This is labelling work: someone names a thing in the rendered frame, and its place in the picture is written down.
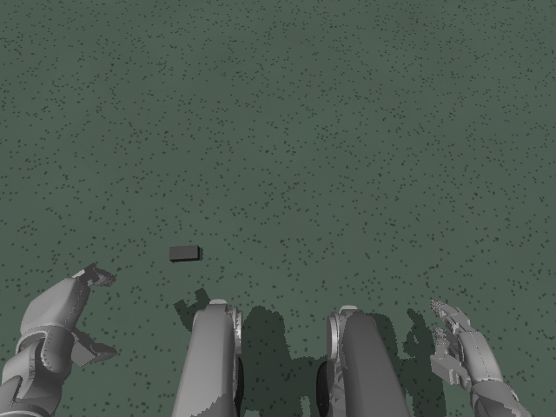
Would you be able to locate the small box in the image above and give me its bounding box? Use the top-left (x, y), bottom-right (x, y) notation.
top-left (169, 245), bottom-right (200, 262)

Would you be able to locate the left robot hand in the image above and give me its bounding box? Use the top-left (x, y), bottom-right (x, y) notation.
top-left (20, 262), bottom-right (117, 367)

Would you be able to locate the right robot hand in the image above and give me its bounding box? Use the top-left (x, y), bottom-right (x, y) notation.
top-left (430, 300), bottom-right (504, 393)

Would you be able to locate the right robot arm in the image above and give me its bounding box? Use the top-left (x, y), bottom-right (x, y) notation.
top-left (470, 381), bottom-right (532, 417)

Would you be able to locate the left robot arm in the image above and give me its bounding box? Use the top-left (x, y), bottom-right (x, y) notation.
top-left (0, 326), bottom-right (75, 417)

